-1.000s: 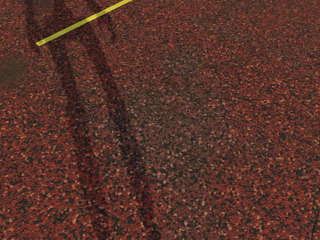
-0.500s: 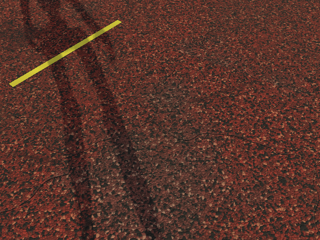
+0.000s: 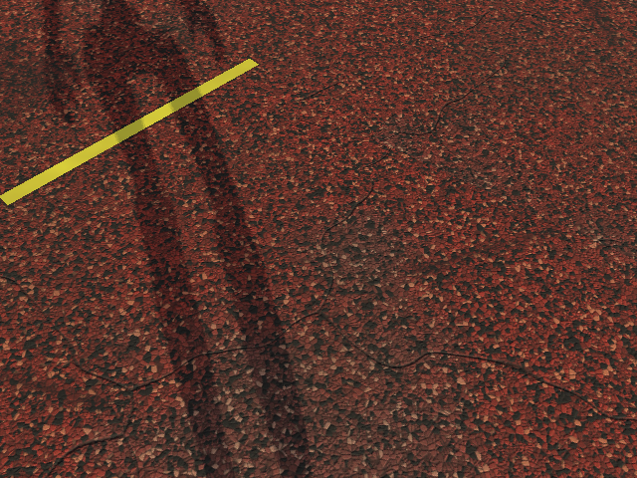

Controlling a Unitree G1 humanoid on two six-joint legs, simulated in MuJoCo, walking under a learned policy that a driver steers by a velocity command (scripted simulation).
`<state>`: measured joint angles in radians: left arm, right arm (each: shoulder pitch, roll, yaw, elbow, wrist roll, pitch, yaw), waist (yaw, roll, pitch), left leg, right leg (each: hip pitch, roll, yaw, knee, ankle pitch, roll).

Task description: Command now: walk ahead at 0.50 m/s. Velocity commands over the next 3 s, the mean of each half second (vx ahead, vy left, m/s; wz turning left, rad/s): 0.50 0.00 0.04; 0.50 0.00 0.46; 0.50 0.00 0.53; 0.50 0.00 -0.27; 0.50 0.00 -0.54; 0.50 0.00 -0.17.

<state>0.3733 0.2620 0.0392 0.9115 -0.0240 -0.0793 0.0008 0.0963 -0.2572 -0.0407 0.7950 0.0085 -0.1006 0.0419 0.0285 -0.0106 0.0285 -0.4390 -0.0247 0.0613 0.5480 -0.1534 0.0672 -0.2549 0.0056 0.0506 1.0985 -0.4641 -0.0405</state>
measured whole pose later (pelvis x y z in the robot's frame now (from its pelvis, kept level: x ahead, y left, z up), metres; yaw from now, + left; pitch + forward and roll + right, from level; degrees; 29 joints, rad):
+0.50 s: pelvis +0.27 -0.04 +0.00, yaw +2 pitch +3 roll +1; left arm 0.03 0.24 0.04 0.75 0.00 -0.11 -0.03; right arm 0.40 -0.28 -0.05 0.96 0.01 -0.05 0.00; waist -0.07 0.00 0.02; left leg -0.06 0.00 -0.02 0.64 -0.50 0.02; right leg -0.50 -0.02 -0.04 0.55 -0.09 -0.06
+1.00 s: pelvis +0.53 +0.00 -0.01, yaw +18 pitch +2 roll -2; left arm 0.31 0.27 0.08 0.93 -0.02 -0.06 0.02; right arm 0.06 -0.24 -0.06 0.74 0.02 -0.02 0.06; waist 0.06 0.02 0.04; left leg -0.56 0.05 0.07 0.64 -0.13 0.10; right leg 0.11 -0.04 -0.31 0.34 -0.43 0.05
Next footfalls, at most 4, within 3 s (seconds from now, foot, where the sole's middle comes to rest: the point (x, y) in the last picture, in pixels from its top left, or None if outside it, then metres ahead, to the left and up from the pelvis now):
0.46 right None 0.43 -0.15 -0.76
1.02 left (272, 380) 0.66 0.14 -0.76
1.52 right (295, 252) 1.02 0.11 -0.76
2.00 left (182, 219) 1.12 0.42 -0.76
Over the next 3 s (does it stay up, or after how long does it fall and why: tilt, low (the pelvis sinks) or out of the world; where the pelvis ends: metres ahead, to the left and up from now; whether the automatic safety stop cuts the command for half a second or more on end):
stays up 1.56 0.33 0.00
